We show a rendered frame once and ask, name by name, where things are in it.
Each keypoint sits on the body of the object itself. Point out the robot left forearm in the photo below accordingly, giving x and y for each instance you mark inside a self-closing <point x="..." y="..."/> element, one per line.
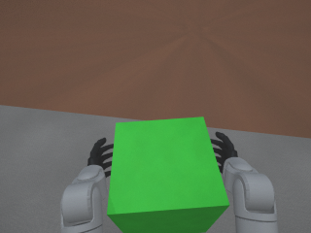
<point x="81" y="202"/>

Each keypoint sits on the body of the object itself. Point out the carton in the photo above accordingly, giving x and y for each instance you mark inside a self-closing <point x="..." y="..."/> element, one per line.
<point x="165" y="177"/>

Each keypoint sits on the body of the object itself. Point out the robot right forearm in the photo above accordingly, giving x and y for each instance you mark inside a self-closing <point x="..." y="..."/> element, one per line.
<point x="254" y="203"/>

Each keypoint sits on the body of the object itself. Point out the robot left hand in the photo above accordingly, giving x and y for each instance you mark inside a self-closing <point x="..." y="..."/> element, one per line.
<point x="96" y="157"/>

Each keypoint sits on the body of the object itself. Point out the robot right hand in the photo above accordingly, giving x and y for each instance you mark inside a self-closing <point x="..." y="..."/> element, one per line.
<point x="227" y="149"/>

